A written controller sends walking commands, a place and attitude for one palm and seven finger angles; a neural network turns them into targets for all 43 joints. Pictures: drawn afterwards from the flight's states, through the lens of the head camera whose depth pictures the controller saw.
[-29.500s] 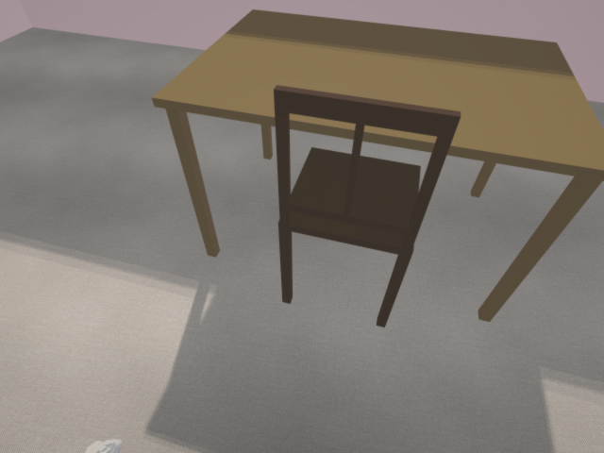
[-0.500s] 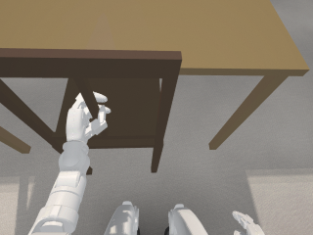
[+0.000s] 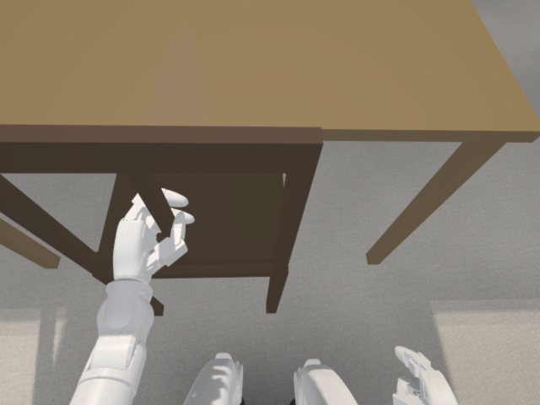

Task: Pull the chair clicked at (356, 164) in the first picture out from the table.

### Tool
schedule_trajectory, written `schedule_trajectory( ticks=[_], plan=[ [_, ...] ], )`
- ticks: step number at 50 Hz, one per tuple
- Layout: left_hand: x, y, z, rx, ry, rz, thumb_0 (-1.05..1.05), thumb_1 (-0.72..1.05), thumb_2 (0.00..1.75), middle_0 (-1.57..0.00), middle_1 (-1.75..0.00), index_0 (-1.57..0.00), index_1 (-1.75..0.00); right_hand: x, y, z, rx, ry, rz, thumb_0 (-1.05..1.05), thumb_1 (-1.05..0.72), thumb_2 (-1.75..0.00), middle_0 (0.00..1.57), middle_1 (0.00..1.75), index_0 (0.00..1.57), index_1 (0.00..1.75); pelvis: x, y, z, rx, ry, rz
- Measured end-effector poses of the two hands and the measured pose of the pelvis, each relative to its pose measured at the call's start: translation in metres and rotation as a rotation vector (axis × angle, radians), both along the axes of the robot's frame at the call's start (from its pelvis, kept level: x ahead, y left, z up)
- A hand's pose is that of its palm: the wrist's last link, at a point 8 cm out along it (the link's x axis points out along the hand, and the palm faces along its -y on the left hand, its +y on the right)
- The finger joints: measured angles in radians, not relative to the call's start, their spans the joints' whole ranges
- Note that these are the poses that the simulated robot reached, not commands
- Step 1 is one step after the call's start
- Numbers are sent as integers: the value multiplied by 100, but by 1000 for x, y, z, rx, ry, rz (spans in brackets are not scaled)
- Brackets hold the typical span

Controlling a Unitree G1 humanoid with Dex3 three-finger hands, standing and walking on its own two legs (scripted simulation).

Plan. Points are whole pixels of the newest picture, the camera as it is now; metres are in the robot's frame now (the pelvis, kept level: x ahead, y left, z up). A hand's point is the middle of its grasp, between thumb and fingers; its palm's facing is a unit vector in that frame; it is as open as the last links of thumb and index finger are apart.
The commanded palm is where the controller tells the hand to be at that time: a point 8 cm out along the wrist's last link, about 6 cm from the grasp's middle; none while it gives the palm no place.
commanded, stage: step backward, pulling the chair out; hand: left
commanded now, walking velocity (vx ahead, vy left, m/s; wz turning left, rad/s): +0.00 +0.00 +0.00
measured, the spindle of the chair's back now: (166, 222) +0.37 +0.16 +0.01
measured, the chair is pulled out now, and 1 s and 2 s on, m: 0.03 0.15 0.24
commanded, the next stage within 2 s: none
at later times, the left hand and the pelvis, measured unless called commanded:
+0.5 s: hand (177, 243) +0.33 +0.14 +0.03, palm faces -0.02 -0.99 -0.13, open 5.0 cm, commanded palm +0.29 +0.19 +0.03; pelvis +0.00 +0.01 +0.09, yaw -1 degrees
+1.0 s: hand (177, 318) +0.23 +0.12 +0.03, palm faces +0.02 -0.99 -0.14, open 5.1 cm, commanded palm +0.22 +0.18 +0.04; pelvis -0.07 +0.00 +0.10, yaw -1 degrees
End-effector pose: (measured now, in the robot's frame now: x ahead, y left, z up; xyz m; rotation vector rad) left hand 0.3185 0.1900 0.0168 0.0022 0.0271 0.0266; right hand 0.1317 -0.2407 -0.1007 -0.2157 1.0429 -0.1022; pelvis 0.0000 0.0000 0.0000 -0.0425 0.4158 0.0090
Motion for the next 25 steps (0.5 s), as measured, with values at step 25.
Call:
schedule_trajectory(
  ticks=[25],
  plan=[
    [-6,-2,33,123,436,-15,5,76,82,-34,-119,-49,-144,-49,-10,96,-105,82,-180,0,-91,-90,20,29,20,30,-2,10,95,12,-260,-24]
  ],
)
